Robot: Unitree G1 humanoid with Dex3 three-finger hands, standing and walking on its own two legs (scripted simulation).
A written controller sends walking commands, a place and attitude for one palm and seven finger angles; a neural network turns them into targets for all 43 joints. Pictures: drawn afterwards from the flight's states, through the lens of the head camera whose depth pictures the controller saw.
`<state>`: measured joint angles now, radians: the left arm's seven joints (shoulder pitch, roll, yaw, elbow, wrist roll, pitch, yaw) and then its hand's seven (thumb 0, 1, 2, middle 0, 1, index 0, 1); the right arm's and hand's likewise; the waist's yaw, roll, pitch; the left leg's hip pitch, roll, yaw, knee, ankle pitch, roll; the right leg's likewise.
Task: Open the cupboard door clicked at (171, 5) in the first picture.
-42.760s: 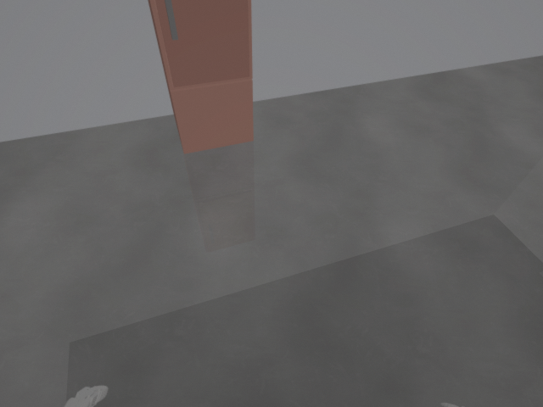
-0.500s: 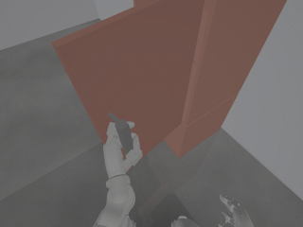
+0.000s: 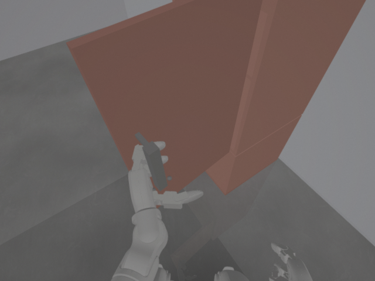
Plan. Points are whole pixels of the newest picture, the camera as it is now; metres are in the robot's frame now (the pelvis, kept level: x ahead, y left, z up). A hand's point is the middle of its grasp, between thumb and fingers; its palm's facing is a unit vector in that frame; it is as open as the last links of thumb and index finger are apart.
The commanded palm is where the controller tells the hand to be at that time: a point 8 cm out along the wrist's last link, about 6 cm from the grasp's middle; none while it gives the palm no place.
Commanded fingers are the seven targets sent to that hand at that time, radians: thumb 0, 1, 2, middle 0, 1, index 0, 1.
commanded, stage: open thumb and fingers to let go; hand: left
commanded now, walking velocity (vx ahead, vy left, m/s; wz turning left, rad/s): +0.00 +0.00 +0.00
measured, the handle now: (151, 162) +0.36 +0.10 +0.04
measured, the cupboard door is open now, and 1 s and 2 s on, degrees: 96 100 100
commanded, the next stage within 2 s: slide the hand sideways off the handle in 0.28 s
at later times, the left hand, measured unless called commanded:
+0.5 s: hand (167, 190) +0.29 +0.06 +0.04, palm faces -0.02 -0.99 -0.11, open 15.4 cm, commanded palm +0.28 +0.09 +0.04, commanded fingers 0.00 -0.50 0.30 -0.15 -0.30 -0.15 -0.30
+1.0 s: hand (155, 212) +0.25 +0.08 +0.04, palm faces -0.18 -0.98 -0.02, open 16.3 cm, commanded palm +0.24 +0.13 +0.04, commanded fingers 0.00 -0.50 0.30 -0.15 -0.30 -0.15 -0.30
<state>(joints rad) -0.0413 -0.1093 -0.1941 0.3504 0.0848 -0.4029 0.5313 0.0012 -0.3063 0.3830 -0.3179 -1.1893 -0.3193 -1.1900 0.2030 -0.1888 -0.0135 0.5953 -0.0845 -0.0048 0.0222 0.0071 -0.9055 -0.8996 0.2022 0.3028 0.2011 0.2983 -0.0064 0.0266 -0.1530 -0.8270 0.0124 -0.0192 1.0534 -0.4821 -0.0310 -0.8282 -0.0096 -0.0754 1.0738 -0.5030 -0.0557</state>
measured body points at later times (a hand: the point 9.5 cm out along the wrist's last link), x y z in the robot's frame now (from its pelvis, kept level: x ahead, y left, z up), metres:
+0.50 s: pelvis -0.01 +0.02 -0.01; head +0.05 +0.01 +0.44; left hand +0.29 +0.11 +0.05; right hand +0.16 -0.20 -0.11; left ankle +0.02 +0.14 -0.66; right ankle +0.01 -0.08 -0.66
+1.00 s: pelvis -0.01 +0.03 -0.01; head +0.05 +0.01 +0.44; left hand +0.25 +0.13 +0.04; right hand +0.17 -0.20 -0.10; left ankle +0.02 +0.14 -0.66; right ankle +0.01 -0.08 -0.66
